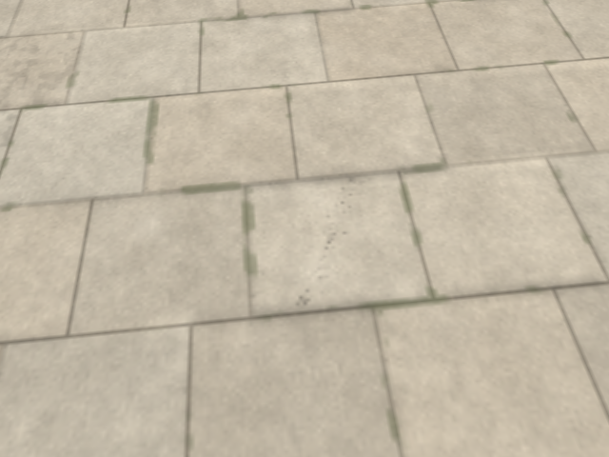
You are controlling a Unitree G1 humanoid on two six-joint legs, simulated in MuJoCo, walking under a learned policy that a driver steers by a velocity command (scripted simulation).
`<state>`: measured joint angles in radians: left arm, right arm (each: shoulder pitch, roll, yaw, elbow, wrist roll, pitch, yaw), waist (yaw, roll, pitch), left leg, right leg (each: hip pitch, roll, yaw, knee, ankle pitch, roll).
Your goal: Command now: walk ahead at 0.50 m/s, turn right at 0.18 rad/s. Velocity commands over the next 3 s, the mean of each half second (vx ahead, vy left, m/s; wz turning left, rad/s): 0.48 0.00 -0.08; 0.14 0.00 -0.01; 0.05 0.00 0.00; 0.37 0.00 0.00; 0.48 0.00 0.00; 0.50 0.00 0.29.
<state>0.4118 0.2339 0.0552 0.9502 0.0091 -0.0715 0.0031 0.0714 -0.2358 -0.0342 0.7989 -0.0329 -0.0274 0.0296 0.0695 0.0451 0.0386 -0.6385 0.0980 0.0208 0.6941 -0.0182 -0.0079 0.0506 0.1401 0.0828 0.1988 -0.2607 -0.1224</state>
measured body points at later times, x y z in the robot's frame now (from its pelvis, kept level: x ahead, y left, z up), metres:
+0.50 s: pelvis +0.27 +0.04 +0.01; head +0.30 +0.05 +0.45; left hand +0.43 +0.27 -0.12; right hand +0.23 -0.21 -0.13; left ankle +0.21 +0.12 -0.74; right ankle +0.42 -0.11 -0.69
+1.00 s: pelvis +0.38 +0.01 +0.00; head +0.39 +0.01 +0.45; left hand +0.44 +0.25 -0.15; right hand +0.41 -0.23 -0.16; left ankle +0.38 +0.14 -0.74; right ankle +0.45 -0.07 -0.74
